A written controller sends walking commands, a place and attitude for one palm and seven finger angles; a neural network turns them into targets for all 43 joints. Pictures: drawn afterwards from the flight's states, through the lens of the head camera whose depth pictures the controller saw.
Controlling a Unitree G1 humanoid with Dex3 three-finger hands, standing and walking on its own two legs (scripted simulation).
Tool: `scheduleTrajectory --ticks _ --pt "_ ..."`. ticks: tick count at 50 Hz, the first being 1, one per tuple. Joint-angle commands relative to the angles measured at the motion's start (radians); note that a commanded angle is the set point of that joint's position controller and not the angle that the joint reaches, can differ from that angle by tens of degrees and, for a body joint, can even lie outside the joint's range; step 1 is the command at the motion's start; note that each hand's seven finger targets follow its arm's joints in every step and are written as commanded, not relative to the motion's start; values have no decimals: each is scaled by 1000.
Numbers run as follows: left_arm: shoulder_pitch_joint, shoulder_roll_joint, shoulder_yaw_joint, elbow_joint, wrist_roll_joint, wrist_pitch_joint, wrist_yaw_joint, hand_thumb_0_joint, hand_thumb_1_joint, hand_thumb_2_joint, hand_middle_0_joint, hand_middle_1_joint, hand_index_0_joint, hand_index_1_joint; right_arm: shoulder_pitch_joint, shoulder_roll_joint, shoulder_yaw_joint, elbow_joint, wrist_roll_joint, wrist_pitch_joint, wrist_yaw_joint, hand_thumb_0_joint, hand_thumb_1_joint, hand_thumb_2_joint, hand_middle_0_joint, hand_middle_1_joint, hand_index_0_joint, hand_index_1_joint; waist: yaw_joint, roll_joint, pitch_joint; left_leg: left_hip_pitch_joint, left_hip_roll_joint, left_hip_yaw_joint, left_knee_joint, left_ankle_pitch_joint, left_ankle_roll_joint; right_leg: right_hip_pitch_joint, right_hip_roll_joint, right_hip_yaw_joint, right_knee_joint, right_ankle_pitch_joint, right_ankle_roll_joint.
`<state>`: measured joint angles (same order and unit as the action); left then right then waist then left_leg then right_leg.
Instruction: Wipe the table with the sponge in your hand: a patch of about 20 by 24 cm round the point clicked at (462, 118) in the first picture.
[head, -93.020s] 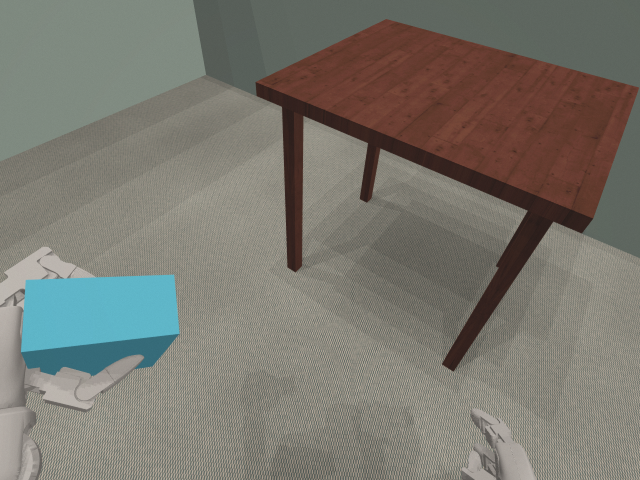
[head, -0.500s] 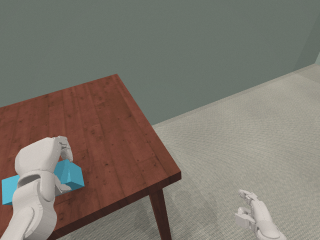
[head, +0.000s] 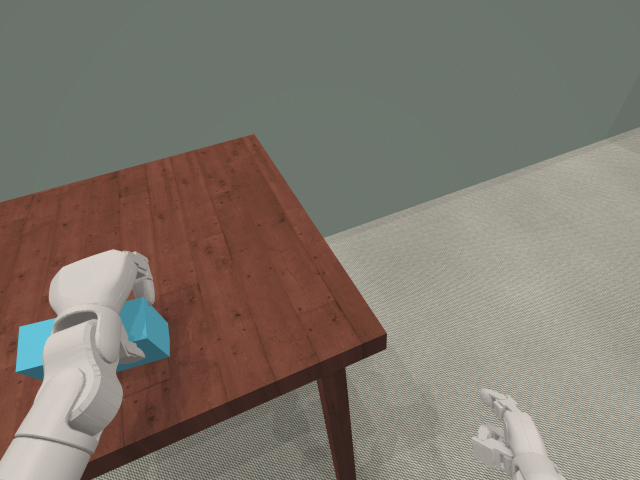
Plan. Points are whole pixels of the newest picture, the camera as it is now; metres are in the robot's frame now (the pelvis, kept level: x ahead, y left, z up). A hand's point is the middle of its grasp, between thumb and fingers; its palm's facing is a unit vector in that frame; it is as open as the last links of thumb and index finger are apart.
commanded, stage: wipe forward along the middle lane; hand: left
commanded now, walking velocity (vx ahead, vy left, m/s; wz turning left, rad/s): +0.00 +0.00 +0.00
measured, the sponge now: (107, 347) +0.25 +0.33 +0.06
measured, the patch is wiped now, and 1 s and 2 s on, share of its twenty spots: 1.00 1.00 1.00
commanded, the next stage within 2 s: slide back across to the first lane in 1.32 s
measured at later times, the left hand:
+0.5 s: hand (123, 290) +0.30 +0.31 +0.11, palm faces -0.04 -0.05 -1.00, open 9.1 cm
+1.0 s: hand (117, 269) +0.33 +0.33 +0.12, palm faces -0.13 -0.01 -0.99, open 9.2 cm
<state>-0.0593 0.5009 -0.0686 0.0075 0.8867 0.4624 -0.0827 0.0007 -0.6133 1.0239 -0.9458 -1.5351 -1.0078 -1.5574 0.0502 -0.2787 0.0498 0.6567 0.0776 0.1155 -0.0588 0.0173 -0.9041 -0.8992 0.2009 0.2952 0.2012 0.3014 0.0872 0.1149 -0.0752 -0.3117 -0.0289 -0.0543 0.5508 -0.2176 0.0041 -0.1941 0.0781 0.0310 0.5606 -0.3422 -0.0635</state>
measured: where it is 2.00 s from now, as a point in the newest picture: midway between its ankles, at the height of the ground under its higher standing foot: outside the picture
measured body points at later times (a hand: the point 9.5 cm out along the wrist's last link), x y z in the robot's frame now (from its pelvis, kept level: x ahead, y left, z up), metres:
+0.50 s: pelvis +0.00 -0.01 +0.00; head -0.03 -0.05 +0.44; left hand +0.30 +0.31 +0.17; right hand +0.19 -0.24 -0.11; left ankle +0.05 +0.12 -0.73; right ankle -0.03 -0.08 -0.73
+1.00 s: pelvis -0.01 -0.03 -0.01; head +0.00 -0.07 +0.44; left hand +0.34 +0.33 +0.17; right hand +0.13 -0.28 -0.14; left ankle +0.05 +0.12 -0.73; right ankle -0.03 -0.08 -0.73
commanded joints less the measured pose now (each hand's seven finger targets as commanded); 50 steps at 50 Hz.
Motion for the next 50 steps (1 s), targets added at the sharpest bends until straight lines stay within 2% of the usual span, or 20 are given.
scheduleTrajectory --ticks 1,4,7,9,12,14,16,19,21,24,26,29,31,34,37,39,42,44,48,50 --pt "-161 172 63 66 48 -7 41 0 100 1300 -1200 -1600 -1200 -1600 -199 -112 -43 -175 -1 -51 -2 0 -900 -900 200 300 200 300 -13 -178 -31 57 -22 29 -45 24 50 -87 -27 38 -153 141 15" --pt "-182 221 97 131 61 -18 43 0 100 1300 -1200 -1600 -1200 -1600 -188 -122 -46 -160 -4 -49 -2 0 -900 -900 200 300 200 300 -11 -169 -18 47 -23 27 -47 23 47 -89 -23 53 -155 143 9" --pt "-260 167 42 168 66 -36 42 0 100 1300 -1200 -1600 -1200 -1600 -172 -123 -47 -155 0 -47 -3 0 -900 -900 200 300 200 300 -30 -185 -13 38 -20 28 -48 2 49 -113 -23 21 -155 111 13" --pt "-261 193 65 202 69 -40 42 0 100 1300 -1200 -1600 -1200 -1600 -167 -126 -48 -154 -1 -46 -4 0 -900 -900 200 300 200 300 -23 -186 -15 33 -22 24 -53 -2 48 -108 -22 33 -158 105 10" --pt "-325 162 29 256 72 -58 43 0 100 1300 -1200 -1600 -1200 -1600 -147 -129 -51 -145 3 -45 -6 0 -900 -900 200 300 200 300 -38 -196 -11 22 -21 27 -45 -22 51 -132 -24 15 -160 77 14" --pt "-350 198 55 281 74 -70 44 0 100 1300 -1200 -1600 -1200 -1600 -137 -133 -53 -141 2 -43 -6 0 -900 -900 200 300 200 300 -38 -204 -28 13 -23 23 -45 -23 51 -121 -24 32 -158 81 11" --pt "-352 168 36 294 72 -89 49 0 100 1300 -1200 -1600 -1200 -1600 -122 -132 -57 -142 2 -43 -5 0 -900 -900 200 300 200 300 -37 -208 -57 14 -28 25 -31 -3 55 -107 -26 17 -145 124 13" --pt "-342 217 81 337 67 -109 50 0 100 1300 -1200 -1600 -1200 -1600 -110 -139 -58 -136 2 -36 -2 0 -900 -900 200 300 200 300 -34 -208 -63 -8 -30 23 -20 12 54 -94 -28 46 -138 183 12" --pt "-336 183 54 363 62 -121 54 0 100 1300 -1200 -1600 -1200 -1600 -94 -137 -62 -137 5 -35 0 0 -900 -900 200 300 200 300 -40 -220 -53 -18 -31 30 -8 14 56 -102 -30 28 -134 195 18" --pt "-397 254 95 392 65 -134 51 0 100 1300 -1200 -1600 -1200 -1600 -90 -145 -61 -132 4 -28 -4 0 -900 -900 200 300 200 300 -46 -220 -28 -43 -32 25 -6 -1 59 -112 -32 59 -143 192 18" --pt "-448 239 66 432 72 -145 51 0 100 1300 -1200 -1600 -1200 -1600 -68 -147 -64 -121 5 -28 -6 0 -900 -900 200 300 200 300 -59 -223 -17 -52 -31 31 -3 -26 60 -134 -35 41 -147 148 23" --pt "-471 309 116 464 82 -169 48 0 100 1300 -1200 -1600 -1200 -1600 -62 -151 -65 -120 4 -24 -8 0 -900 -900 200 300 200 300 -51 -185 -38 -65 -33 24 2 -13 60 -127 -33 62 -139 166 16" --pt "-507 273 75 494 83 -184 47 0 100 1300 -1200 -1600 -1200 -1600 -44 -150 -66 -116 7 -22 -7 0 -900 -900 200 300 200 300 -61 -180 -39 -68 -34 30 9 -25 63 -140 -37 43 -139 146 20" --pt "-517 335 126 516 78 -212 44 0 100 1300 -1200 -1600 -1200 -1600 -37 -151 -67 -123 5 -16 -9 0 -900 -900 200 300 200 300 -53 -164 -75 -85 -36 20 17 -13 65 -116 -40 69 -135 180 16" --pt "-546 341 124 576 81 -243 47 0 100 1300 -1200 -1600 -1200 -1600 0 -159 -73 -110 7 -14 -9 0 -900 -900 200 300 200 300 -64 -210 -81 -107 -34 25 35 -22 68 -123 -43 62 -128 186 24" --pt "-572 385 160 577 80 -265 47 0 100 1300 -1200 -1600 -1200 -1600 1 -159 -73 -113 6 -11 -10 0 -900 -900 200 300 200 300 -60 -177 -97 -113 -35 17 35 -5 69 -117 -42 79 -122 221 19" --pt "-638 357 117 623 86 -288 52 0 100 1300 -1200 -1600 -1200 -1600 31 -162 -76 -99 10 -11 -10 0 -900 -900 200 300 200 300 -77 -185 -86 -124 -34 28 47 -33 73 -144 -48 70 -129 177 27" --pt "-687 395 137 634 89 -305 51 0 100 1300 -1200 -1600 -1200 -1600 33 -160 -73 -99 10 -10 -12 0 -900 -900 200 300 200 300 -76 -148 -95 -138 -34 19 47 -30 72 -143 -48 88 -126 185 19" --pt "-716 445 165 705 96 -338 60 0 100 1300 -1200 -1600 -1200 -1600 79 -173 -81 -78 10 -9 -12 0 -900 -900 200 300 200 300 -86 -202 -128 -168 -30 25 73 -26 74 -119 -60 97 -114 235 32" --pt "-739 456 164 725 99 -350 61 0 100 1300 -1200 -1600 -1200 -1600 90 -173 -80 -72 11 -4 -11 0 -900 -900 200 300 200 300 -90 -161 -139 -173 -32 24 72 -16 75 -120 -57 89 -104 250 28"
